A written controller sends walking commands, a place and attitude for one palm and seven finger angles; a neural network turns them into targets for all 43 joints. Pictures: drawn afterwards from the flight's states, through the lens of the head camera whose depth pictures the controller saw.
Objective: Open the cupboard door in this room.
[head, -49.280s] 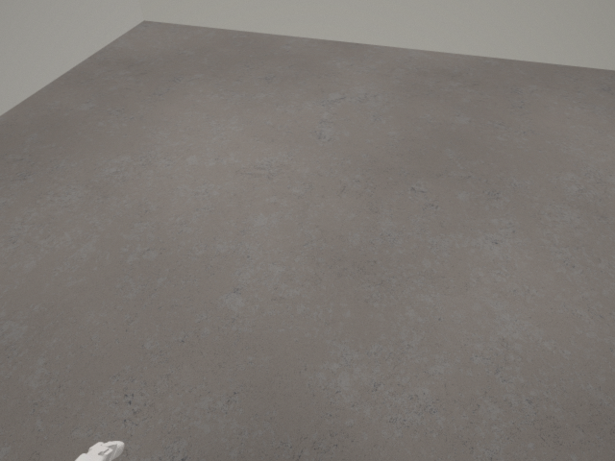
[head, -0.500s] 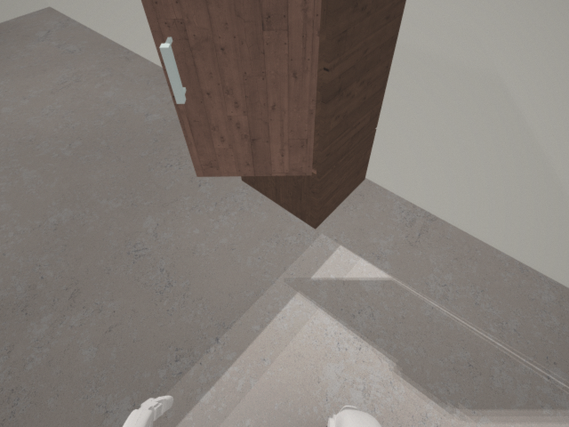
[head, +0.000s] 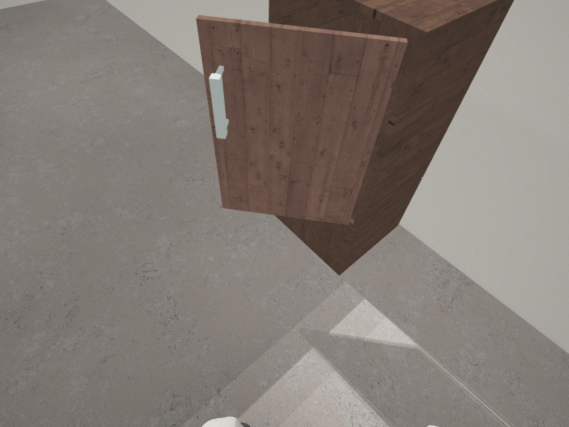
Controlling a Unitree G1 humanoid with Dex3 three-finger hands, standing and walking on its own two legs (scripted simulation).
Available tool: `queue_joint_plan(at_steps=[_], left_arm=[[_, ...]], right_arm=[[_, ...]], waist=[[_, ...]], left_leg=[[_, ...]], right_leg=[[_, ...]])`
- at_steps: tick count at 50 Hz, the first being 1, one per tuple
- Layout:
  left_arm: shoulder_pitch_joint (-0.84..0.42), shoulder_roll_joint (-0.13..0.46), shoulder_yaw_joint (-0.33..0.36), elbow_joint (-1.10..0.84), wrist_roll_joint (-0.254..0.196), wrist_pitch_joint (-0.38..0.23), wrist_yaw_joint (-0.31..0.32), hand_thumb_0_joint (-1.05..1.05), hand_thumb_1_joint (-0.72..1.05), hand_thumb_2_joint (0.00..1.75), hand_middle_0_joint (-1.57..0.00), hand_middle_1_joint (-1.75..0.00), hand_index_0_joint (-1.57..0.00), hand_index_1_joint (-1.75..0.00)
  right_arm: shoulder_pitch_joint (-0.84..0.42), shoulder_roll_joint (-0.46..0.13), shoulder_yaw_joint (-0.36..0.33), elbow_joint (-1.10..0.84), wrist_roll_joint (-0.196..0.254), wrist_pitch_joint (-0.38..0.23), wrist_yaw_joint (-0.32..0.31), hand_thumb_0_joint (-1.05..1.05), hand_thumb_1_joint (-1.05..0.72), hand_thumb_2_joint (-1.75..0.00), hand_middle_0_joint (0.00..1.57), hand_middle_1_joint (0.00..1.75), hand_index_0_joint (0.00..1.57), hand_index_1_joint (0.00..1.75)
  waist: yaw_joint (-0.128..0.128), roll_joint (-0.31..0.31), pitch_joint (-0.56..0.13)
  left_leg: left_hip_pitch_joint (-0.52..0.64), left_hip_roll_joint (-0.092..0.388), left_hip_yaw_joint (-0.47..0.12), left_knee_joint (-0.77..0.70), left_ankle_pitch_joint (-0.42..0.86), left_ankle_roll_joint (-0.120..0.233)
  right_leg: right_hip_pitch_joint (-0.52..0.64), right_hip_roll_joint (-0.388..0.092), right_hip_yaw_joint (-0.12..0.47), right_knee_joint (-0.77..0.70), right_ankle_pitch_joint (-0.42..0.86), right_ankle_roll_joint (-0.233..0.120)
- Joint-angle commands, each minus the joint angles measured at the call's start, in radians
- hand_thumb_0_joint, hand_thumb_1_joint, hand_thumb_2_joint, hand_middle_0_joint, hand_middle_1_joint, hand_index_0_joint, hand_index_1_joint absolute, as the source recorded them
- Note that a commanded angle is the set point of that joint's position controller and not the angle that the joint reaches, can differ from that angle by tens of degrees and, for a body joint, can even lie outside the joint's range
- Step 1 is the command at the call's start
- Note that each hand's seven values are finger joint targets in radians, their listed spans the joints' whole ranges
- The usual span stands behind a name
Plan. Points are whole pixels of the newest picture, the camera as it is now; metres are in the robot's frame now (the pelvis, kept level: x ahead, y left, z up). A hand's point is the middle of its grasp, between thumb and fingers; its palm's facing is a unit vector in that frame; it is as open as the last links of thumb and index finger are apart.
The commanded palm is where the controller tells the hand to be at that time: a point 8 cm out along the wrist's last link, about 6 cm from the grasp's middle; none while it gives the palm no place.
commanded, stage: take the last steps up to it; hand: left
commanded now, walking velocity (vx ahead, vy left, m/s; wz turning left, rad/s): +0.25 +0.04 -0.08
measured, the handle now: (221, 103) +0.76 +0.23 +0.00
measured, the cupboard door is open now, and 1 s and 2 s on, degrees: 41 41 41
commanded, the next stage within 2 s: come to a stop and stand still in 0.30 s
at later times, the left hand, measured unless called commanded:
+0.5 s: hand (194, 336) +0.27 +0.19 -0.16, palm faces -0.09 -0.98 -0.20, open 7.4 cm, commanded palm none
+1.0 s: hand (156, 371) +0.21 +0.24 -0.17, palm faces -0.01 -0.97 -0.23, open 7.4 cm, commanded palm none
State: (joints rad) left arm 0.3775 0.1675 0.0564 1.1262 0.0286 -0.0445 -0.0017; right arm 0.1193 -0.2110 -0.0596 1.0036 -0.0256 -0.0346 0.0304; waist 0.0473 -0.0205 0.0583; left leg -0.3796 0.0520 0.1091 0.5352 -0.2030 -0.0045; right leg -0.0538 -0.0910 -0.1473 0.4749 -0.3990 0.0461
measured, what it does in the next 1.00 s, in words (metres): walks ahead: right foot, then left foot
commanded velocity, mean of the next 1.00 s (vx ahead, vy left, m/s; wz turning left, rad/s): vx -0.01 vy -0.01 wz -0.02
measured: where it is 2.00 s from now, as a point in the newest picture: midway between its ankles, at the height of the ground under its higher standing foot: outside the picture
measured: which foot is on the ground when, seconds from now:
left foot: down 0.00-0.52, up 0.54-0.72, down 0.74-1.00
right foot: down 0.00-0.00, up 0.02-0.46, down 0.48-0.78, up 0.80-1.00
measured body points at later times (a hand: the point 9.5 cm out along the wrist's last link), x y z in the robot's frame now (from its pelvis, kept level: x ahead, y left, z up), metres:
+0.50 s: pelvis +0.15 +0.02 +0.00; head +0.19 +0.01 +0.45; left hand +0.28 +0.24 -0.14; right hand +0.06 -0.17 -0.16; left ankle +0.09 +0.10 -0.73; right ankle +0.18 -0.09 -0.73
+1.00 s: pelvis +0.16 +0.04 +0.01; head +0.20 +0.05 +0.46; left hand +0.21 +0.29 -0.15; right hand +0.22 -0.19 -0.14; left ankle +0.18 +0.14 -0.73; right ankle +0.09 -0.08 -0.70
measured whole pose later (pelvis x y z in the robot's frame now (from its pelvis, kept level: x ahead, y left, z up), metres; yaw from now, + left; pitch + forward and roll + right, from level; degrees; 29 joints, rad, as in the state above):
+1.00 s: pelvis +0.16 +0.04 +0.01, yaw -4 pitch +1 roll +0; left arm 0.20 0.21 0.06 1.04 0.02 0.06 0.02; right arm 0.14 -0.15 -0.04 1.01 -0.03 0.01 -0.04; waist 0.01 -0.02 0.06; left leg -0.26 0.02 0.09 0.49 -0.24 0.03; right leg -0.28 -0.03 -0.02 0.76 -0.47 0.02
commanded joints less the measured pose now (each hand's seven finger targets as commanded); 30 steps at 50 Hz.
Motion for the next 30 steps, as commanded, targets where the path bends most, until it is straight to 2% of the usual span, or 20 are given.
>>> queue_joint_plan(at_steps=[1, 2, 3, 5, 6, 7, 9, 12, 15, 17, 20, 21, 22, 23, 24, 25, 26, 27, 28, 30], left_arm=[[-0.087, 0.073, 0.000, -0.133, -0.015, -0.021, 0.000, 0.00, 0.90, 0.90, -0.20, -0.30, -0.20, -0.30], [-0.134, 0.068, 0.003, -0.135, -0.015, -0.017, 0.005, 0.00, 0.90, 0.90, -0.20, -0.30, -0.20, -0.30], [-0.139, 0.073, 0.006, -0.122, -0.015, -0.012, 0.001, 0.00, 0.90, 0.90, -0.20, -0.30, -0.20, -0.30], [-0.093, 0.053, 0.009, -0.093, -0.004, 0.005, -0.009, 0.00, 0.90, 0.90, -0.20, -0.30, -0.20, -0.30], [-0.062, 0.048, 0.007, -0.080, -0.002, 0.010, -0.012, 0.00, 0.90, 0.90, -0.20, -0.30, -0.20, -0.30], [-0.044, 0.035, 0.007, -0.077, -0.003, 0.016, -0.011, 0.00, 0.90, 0.90, -0.20, -0.30, -0.20, -0.30], [-0.054, 0.027, 0.005, -0.079, -0.002, 0.024, -0.008, 0.00, 0.90, 0.90, -0.20, -0.30, -0.20, -0.30], [-0.107, 0.027, 0.006, -0.104, -0.004, 0.029, -0.006, 0.00, 0.90, 0.90, -0.20, -0.30, -0.20, -0.30], [-0.157, 0.020, -0.002, -0.124, -0.005, 0.032, -0.005, 0.00, 0.90, 0.90, -0.20, -0.30, -0.20, -0.30], [-0.204, 0.019, -0.008, -0.138, -0.005, 0.029, -0.005, 0.00, 0.90, 0.90, -0.20, -0.30, -0.20, -0.30], [-0.239, 0.020, -0.015, -0.150, -0.007, 0.026, -0.002, 0.00, 0.90, 0.90, -0.20, -0.30, -0.20, -0.30], [-0.239, 0.031, -0.017, -0.149, -0.007, 0.023, 0.003, 0.00, 0.90, 0.90, -0.20, -0.30, -0.20, -0.30], [-0.182, 0.029, -0.015, -0.134, -0.009, 0.022, 0.006, 0.00, 0.90, 0.90, -0.20, -0.30, -0.20, -0.30], [-0.103, 0.054, -0.013, -0.107, -0.011, 0.014, 0.013, 0.00, 0.90, 0.90, -0.20, -0.30, -0.20, -0.30], [-0.037, 0.114, -0.005, -0.079, -0.016, 0.007, 0.026, 0.00, 0.90, 0.90, -0.20, -0.30, -0.20, -0.30], [-0.033, 0.162, -0.005, -0.068, -0.023, 0.007, 0.032, 0.00, 0.90, 0.90, -0.20, -0.30, -0.20, -0.30], [-0.049, 0.163, -0.003, -0.072, -0.026, 0.009, 0.042, 0.00, 0.90, 0.90, -0.20, -0.30, -0.20, -0.30], [-0.085, 0.163, -0.002, -0.086, -0.020, 0.012, 0.049, 0.00, 0.90, 0.90, -0.20, -0.30, -0.20, -0.30], [-0.118, 0.156, 0.000, -0.097, -0.016, 0.017, 0.055, 0.00, 0.90, 0.90, -0.20, -0.30, -0.20, -0.30], [-0.148, 0.160, 0.009, -0.107, -0.014, 0.024, 0.059, 0.00, 0.90, 0.90, -0.20, -0.30, -0.20, -0.30]], right_arm=[[0.413, -0.238, -0.044, 0.053, -0.013, -0.009, -0.041, 0.00, -0.90, -0.90, 0.20, 0.30, 0.20, 0.30], [0.347, -0.205, -0.037, 0.041, -0.009, -0.012, -0.051, 0.00, -0.90, -0.90, 0.20, 0.30, 0.20, 0.30], [0.263, -0.164, -0.024, 0.011, -0.004, -0.013, -0.054, 0.00, -0.90, -0.90, 0.20, 0.30, 0.20, 0.30], [0.186, -0.095, 0.000, -0.011, -0.003, -0.025, -0.056, 0.00, -0.90, -0.90, 0.20, 0.30, 0.20, 0.30], [0.176, -0.086, 0.004, -0.008, -0.001, -0.032, -0.057, 0.00, -0.90, -0.90, 0.20, 0.30, 0.20, 0.30], [0.177, -0.080, 0.007, -0.003, 0.001, -0.036, -0.057, 0.00, -0.90, -0.90, 0.20, 0.30, 0.20, 0.30], [0.201, -0.065, 0.010, 0.013, 0.004, -0.040, -0.058, 0.00, -0.90, -0.90, 0.20, 0.30, 0.20, 0.30], [0.235, -0.048, 0.011, 0.028, 0.002, -0.043, -0.060, 0.00, -0.90, -0.90, 0.20, 0.30, 0.20, 0.30], [0.262, -0.050, 0.014, 0.051, 0.000, -0.038, -0.060, 0.00, -0.90, -0.90, 0.20, 0.30, 0.20, 0.30], [0.292, -0.046, 0.017, 0.071, -0.004, -0.034, -0.061, 0.00, -0.90, -0.90, 0.20, 0.30, 0.20, 0.30], [0.326, -0.052, 0.018, 0.098, -0.009, -0.024, -0.064, 0.00, -0.90, -0.90, 0.20, 0.30, 0.20, 0.30], [0.327, -0.040, 0.022, 0.104, -0.007, -0.019, -0.066, 0.00, -0.90, -0.90, 0.20, 0.30, 0.20, 0.30], [0.309, -0.038, 0.027, 0.108, -0.003, -0.016, -0.070, 0.00, -0.90, -0.90, 0.20, 0.30, 0.20, 0.30], [0.297, -0.023, 0.031, 0.109, 0.005, -0.016, -0.072, 0.00, -0.90, -0.90, 0.20, 0.30, 0.20, 0.30], [0.307, -0.003, 0.033, 0.102, 0.017, -0.013, -0.072, 0.00, -0.90, -0.90, 0.20, 0.30, 0.20, 0.30], [0.335, -0.003, 0.029, 0.103, 0.027, 0.003, -0.067, 0.00, -0.90, -0.90, 0.20, 0.30, 0.20, 0.30], [0.331, 0.017, 0.028, 0.107, 0.027, 0.026, -0.070, 0.00, -0.90, -0.90, 0.20, 0.30, 0.20, 0.30], [0.305, 0.018, 0.024, 0.101, 0.030, 0.040, -0.071, 0.00, -0.90, -0.90, 0.20, 0.30, 0.20, 0.30], [0.283, 0.019, 0.020, 0.095, 0.032, 0.046, -0.074, 0.00, -0.90, -0.90, 0.20, 0.30, 0.20, 0.30], [0.262, 0.021, 0.017, 0.095, 0.033, 0.056, -0.074, 0.00, -0.90, -0.90, 0.20, 0.30, 0.20, 0.30]], waist=[[-0.181, 0.300, -0.168], [-0.160, 0.255, -0.145], [-0.125, 0.207, -0.085], [-0.071, 0.135, -0.017], [-0.049, 0.116, -0.033], [-0.038, 0.115, -0.050], [-0.035, 0.096, -0.036], [-0.033, 0.060, -0.017], [-0.040, 0.080, -0.020], [-0.056, 0.103, -0.004], [-0.070, 0.098, -0.006], [-0.065, 0.062, 0.007], [-0.032, 0.050, -0.018], [0.001, 0.026, -0.070], [0.003, -0.048, -0.128], [-0.021, -0.076, -0.143], [-0.025, -0.153, -0.157], [-0.022, -0.197, -0.156], [-0.026, -0.192, -0.145], [-0.031, -0.115, -0.158]], left_leg=[[0.538, 0.364, -0.458, -0.221, 0.093, 0.205], [0.454, 0.362, -0.447, -0.259, 0.068, 0.205], [0.349, 0.341, -0.385, -0.287, 0.013, 0.198], [0.213, 0.277, -0.265, -0.336, -0.004, 0.160], [0.213, 0.249, -0.214, -0.339, 0.057, 0.146], [0.214, 0.240, -0.177, -0.344, 0.103, 0.151], [0.227, 0.225, -0.137, -0.355, 0.189, 0.154], [0.248, 0.226, -0.118, -0.354, 0.299, 0.166], [0.284, 0.220, -0.087, -0.330, 0.372, 0.172], [0.297, 0.217, -0.079, -0.303, 0.437, 0.170], [0.309, 0.214, -0.081, -0.244, 0.467, 0.162], [0.277, 0.208, -0.088, -0.196, 0.508, 0.148], [0.254, 0.181, -0.061, -0.135, 0.521, 0.117], [0.215, 0.122, -0.032, -0.044, 0.485, 0.068], [0.079, 0.058, -0.012, 0.021, 0.277, 0.014], [0.053, -0.005, -0.008, 0.056, -0.053, -0.026], [0.069, -0.015, -0.014, 0.136, -0.306, -0.039], [0.060, -0.004, -0.038, 0.213, -0.384, -0.034], [0.031, -0.006, -0.067, 0.252, -0.386, -0.031], [0.010, -0.017, -0.077, 0.251, -0.357, -0.037]], right_leg=[[-0.542, 0.045, 0.043, 0.672, -0.202, -0.073], [-0.589, 0.012, 0.106, 0.781, -0.141, -0.078], [-0.591, -0.023, 0.136, 0.811, -0.061, -0.075], [-0.531, -0.047, 0.141, 0.758, 0.029, -0.061], [-0.509, -0.043, 0.137, 0.730, 0.067, -0.059], [-0.497, -0.039, 0.131, 0.707, 0.085, -0.055], [-0.510, -0.035, 0.128, 0.664, 0.132, -0.046], [-0.518, -0.037, 0.131, 0.557, 0.178, -0.039], [-0.481, -0.024, 0.104, 0.425, 0.178, -0.040], [-0.450, -0.011, 0.085, 0.338, 0.166, -0.049], [-0.365, 0.019, 0.058, 0.225, 0.121, -0.063], [-0.298, 0.032, 0.055, 0.159, 0.133, -0.065], [-0.196, 0.040, 0.058, 0.066, 0.226, -0.063], [-0.053, 0.015, 0.098, -0.028, 0.480, -0.065], [0.121, -0.114, 0.251, 0.018, 0.889, -0.119], [0.131, -0.251, 0.309, 0.019, 1.091, -0.208], [0.098, -0.288, 0.326, -0.016, 1.200, -0.265], [0.057, -0.295, 0.319, -0.026, 1.245, -0.276], [0.055, -0.282, 0.306, -0.019, 1.261, -0.276], [0.073, -0.260, 0.267, -0.012, 1.219, -0.259]])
